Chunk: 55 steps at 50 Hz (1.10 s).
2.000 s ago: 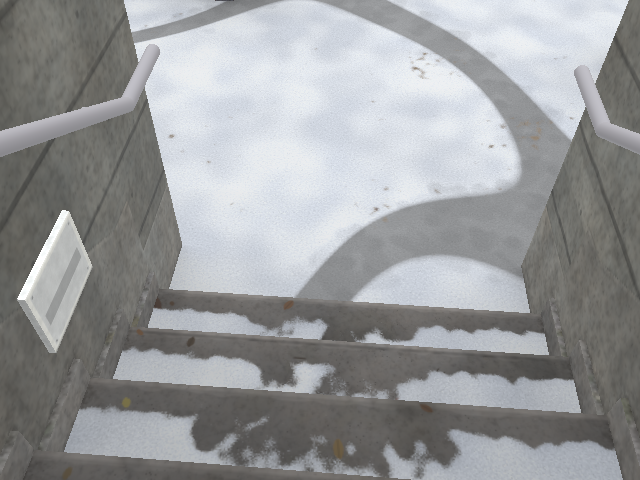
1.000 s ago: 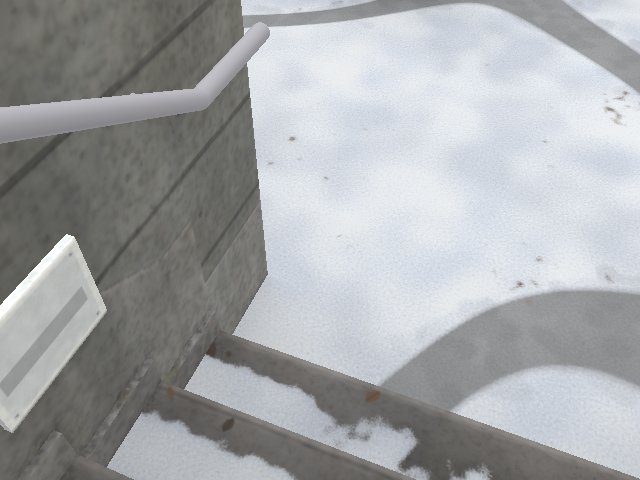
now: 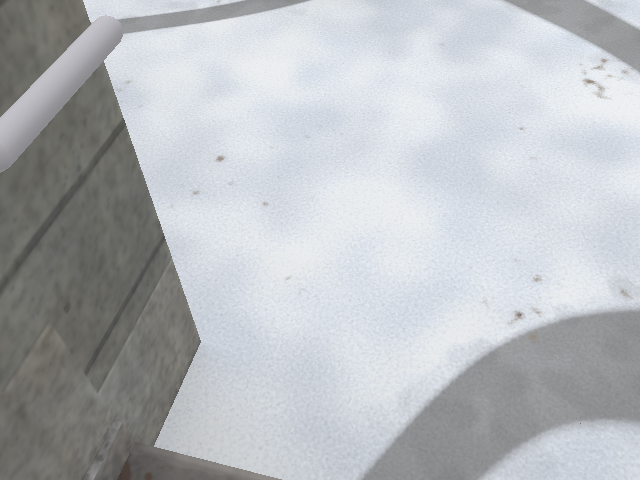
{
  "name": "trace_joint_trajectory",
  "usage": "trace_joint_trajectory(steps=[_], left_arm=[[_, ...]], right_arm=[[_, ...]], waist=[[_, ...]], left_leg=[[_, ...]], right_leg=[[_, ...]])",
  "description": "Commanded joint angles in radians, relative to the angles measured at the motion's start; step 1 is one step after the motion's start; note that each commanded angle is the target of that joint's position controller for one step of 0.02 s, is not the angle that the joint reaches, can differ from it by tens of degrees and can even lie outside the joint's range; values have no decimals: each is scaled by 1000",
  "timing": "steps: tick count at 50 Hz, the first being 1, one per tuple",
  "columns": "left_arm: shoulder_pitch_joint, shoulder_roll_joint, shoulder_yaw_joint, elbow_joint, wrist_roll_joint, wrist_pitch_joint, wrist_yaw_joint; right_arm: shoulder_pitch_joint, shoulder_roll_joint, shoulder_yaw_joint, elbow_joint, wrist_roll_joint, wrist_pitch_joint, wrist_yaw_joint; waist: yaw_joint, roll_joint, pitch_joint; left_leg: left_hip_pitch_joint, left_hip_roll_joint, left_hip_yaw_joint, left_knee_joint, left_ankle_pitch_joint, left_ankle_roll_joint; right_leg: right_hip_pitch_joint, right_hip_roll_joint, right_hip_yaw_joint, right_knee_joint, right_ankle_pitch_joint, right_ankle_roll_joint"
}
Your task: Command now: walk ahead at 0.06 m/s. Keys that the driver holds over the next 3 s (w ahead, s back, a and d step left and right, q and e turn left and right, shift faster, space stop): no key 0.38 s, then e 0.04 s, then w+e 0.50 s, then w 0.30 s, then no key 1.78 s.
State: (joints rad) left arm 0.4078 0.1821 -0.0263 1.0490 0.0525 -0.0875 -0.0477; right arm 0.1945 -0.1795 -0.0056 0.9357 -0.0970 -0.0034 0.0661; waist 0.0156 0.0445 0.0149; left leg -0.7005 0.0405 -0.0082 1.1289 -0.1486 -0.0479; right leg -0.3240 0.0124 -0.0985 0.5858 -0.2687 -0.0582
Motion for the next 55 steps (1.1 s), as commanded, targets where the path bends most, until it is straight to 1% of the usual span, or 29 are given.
trace_joint_trajectory(steps=[1, 3, 4, 5, 6, 7, 11, 20, 22, 24, 26, 27, 29, 31, 33, 36, 38, 40, 41, 42, 43, 44, 45, 47, 48, 49, 50, 53, 55], left_arm=[[-135, 149, 27, -88, -34, -32, -15], [-154, 140, 30, -85, -94, -17, -32], [5, 88, 27, -63, -82, -11, -35], [146, 80, 35, -77, -69, -16, -15], [-33, 151, 57, -103, -46, -2, -10], [-100, 155, 66, -134, -35, 8, -10], [-59, 114, 76, -99, -40, 27, -7], [-182, 144, 109, -96, -45, 7, -8], [-205, 167, 123, -106, -35, 7, 1], [-237, 193, 146, -130, 4, 8, 27], [-311, 88, 118, -158, 20, -2, 63], [-300, 68, 110, -146, 19, -1, 68], [-238, 63, 110, -118, 19, -4, 63], [-223, 49, 109, -117, 20, -10, 42], [-98, 29, 99, -72, 30, -19, -14], [-126, 67, 110, -128, 48, -24, -36], [-122, 66, 120, -152, 70, -17, -5], [297, 120, 162, -4, 51, -46, 21], [467, 245, 167, 42, 52, -81, 44], [556, 228, 138, 51, 43, -111, 15], [469, 153, 112, 36, 19, -130, -11], [333, 101, 88, 24, 0, -120, -25], [216, 89, 81, 3, -11, -98, -36], [34, 29, 47, -47, 20, -47, -15], [-64, -88, 10, -113, 43, -53, 21], [-173, -73, -1, -163, 58, -77, 41], [-168, 16, 4, -159, 52, -100, 37], [33, 161, 36, -109, -4, -104, 1], [-4, 217, 57, -110, 7, -72, -47]], right_arm=[[146, -87, -13, 7, 25, -32, 26], [121, -49, -11, 20, 68, -46, 10], [141, -80, -15, 20, 71, -58, -5], [-39, -116, -5, -33, 70, -78, 30], [-27, -71, 1, -2, 61, -78, 58], [3, -143, -17, 18, 85, -83, 62], [49, -138, -26, 44, 93, -86, 63], [0, -172, -58, 37, 79, -92, 44], [28, -202, -75, 42, 73, -89, 23], [126, -268, -114, 61, 38, -86, -19], [362, -159, -95, 138, 13, -105, -82], [412, -105, -78, 162, 12, -112, -95], [288, -67, -62, 132, 37, -110, -96], [176, -52, -51, 106, 42, -111, -97], [159, -36, -42, 117, -31, -98, -99], [184, -96, -45, 138, -14, -124, -83], [240, -113, -55, 165, 6, -130, -95], [50, -228, -95, 87, -3, -120, -59], [-9, -147, -92, -13, -34, -119, -20], [-140, -20, -49, -116, 9, -137, 9], [-291, -37, -51, -190, 41, -153, 14], [-256, -75, -64, -168, 43, -150, -7], [-170, -79, -63, -141, 29, -141, -27], [46, -11, -22, -80, -27, -114, -52], [131, 28, 13, -45, -52, -115, -45], [238, 39, 7, -5, -16, -130, -46], [244, 38, 7, -22, 19, -123, -38], [175, -119, -26, -102, -22, -80, -13], [406, -200, -53, 6, -9, -65, -5]], waist=[[-76, -84, 62], [-76, -71, -39], [-11, 29, -172], [115, 104, -120], [37, -8, -30], [27, -1, -14], [21, 15, -9], [-11, -19, -85], [-31, -16, -90], [-92, 63, -26], [-196, 150, 76], [-205, 124, 88], [-135, 10, 78], [-92, 16, 87], [-51, 6, 82], [-60, -15, 77], [-60, -2, 82], [180, -141, 16], [200, -407, -78], [234, -303, -50], [232, -178, 138], [143, -116, 159], [65, -71, 144], [-62, -34, 130], [-54, -6, 100], [-130, -37, 59], [-155, -80, 35], [-153, 18, 174], [-206, 11, 160]], left_leg=[[387, 20, 26, -323, -126, -52], [513, 12, 50, -666, -2, -46], [705, 112, -43, -646, 361, 79], [596, 132, -103, -656, 305, 213], [379, 78, -90, -688, 69, 162], [331, 67, -69, -713, 60, 137], [334, 66, -38, -713, 22, 95], [463, 37, 24, -635, 250, 103], [504, 52, 21, -650, 125, 130], [558, 174, -156, -777, -387, 268], [739, 416, -469, -930, -615, 408], [800, 424, -503, -952, -611, 404], [714, 366, -299, -945, -515, 339], [504, 282, -80, -949, -445, 268], [311, 245, 74, -841, -277, 217], [270, 257, 126, -690, -363, 209], [316, 264, 142, -568, -400, 171], [56, 122, 226, -77, -203, 191], [-121, -77, 221, 339, -553, 130], [-383, -135, -23, 414, -561, 163], [-615, -97, -147, 334, -524, 168], [-584, -29, -179, 343, -435, 155], [-520, -2, -165, 328, -356, 142], [-264, 28, -111, 212, -106, 133], [-46, 53, -121, -47, 369, 119], [528, 20, -4, -238, 741, 100], [783, 2, 69, -195, 771, 12], [822, -22, 140, -359, 257, -14], [803, 11, 77, -759, 217, 76]], right_leg=[[-272, -239, 282, -270, -222, -136], [-95, -224, 325, -166, -52, -103], [-84, -171, 267, -60, -75, -16], [-80, -50, 84, -96, -80, 43], [17, -40, 32, -80, -65, 79], [53, -20, 15, -40, -43, 75], [123, -30, 40, -102, 47, 67], [100, -32, 50, -92, 173, 55], [52, -20, 52, -73, 97, 39], [-126, 20, 48, 43, -248, 13], [-481, -45, 136, 299, -330, -7], [-581, -59, 214, 417, -348, -34], [-508, -82, 179, 480, -251, -48], [-299, -96, 91, 470, -216, -31], [-131, -85, 118, 671, 16, -42], [-96, -85, 98, 607, 17, -66], [-24, -62, 30, 424, -34, -65], [468, 106, -130, 139, 1, -60], [613, -63, 344, -69, 169, -196], [667, -232, 717, -133, 159, -289], [519, -352, 929, -121, -75, -343], [388, -355, 933, -65, -108, -349], [247, -326, 852, 2, -71, -355], [-168, -244, 642, 104, -112, -326], [-357, -91, 388, 191, -165, -225], [-748, 57, 102, 239, -235, -92], [-909, 71, 80, 237, -391, -80], [-740, 18, 289, 346, -543, -136], [-313, -34, 446, 634, -214, -154]])
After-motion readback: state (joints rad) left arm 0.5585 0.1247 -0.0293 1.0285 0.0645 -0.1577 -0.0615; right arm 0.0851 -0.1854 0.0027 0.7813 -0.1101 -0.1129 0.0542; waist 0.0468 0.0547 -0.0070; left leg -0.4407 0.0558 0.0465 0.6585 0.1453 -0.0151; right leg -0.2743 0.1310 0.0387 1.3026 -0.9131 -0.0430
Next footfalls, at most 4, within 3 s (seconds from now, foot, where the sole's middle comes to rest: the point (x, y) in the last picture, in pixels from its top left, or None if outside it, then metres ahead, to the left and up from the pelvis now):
0.06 left None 0.09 0.13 -0.76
0.80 right None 0.12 -0.16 -0.76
1.12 left None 0.40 -0.04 -0.93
1.56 right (506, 473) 0.64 -0.39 -1.10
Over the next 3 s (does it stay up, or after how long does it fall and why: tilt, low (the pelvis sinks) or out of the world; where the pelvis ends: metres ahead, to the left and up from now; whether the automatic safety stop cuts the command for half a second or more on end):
stays up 0.67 -0.25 -0.33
